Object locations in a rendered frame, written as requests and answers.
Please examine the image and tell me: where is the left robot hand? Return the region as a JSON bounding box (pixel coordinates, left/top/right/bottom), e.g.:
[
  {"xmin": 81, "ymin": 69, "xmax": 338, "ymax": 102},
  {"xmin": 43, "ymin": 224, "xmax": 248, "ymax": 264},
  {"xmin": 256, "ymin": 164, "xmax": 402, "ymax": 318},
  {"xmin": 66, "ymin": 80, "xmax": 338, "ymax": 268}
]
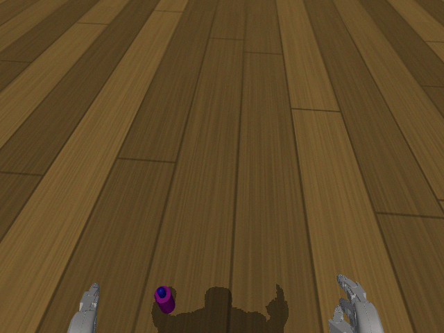
[{"xmin": 67, "ymin": 282, "xmax": 100, "ymax": 333}]

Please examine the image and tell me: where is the bottle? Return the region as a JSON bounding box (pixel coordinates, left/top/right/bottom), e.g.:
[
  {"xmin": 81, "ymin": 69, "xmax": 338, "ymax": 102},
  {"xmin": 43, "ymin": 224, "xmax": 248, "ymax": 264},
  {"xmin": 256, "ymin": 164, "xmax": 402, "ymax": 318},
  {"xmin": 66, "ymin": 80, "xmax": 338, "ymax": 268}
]
[{"xmin": 154, "ymin": 286, "xmax": 176, "ymax": 314}]

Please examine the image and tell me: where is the right robot hand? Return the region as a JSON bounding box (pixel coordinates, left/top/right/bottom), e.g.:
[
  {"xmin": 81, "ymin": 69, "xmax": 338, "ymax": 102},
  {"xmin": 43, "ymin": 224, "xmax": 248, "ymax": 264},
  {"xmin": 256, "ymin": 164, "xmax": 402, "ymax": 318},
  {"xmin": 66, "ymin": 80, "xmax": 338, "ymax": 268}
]
[{"xmin": 329, "ymin": 274, "xmax": 384, "ymax": 333}]

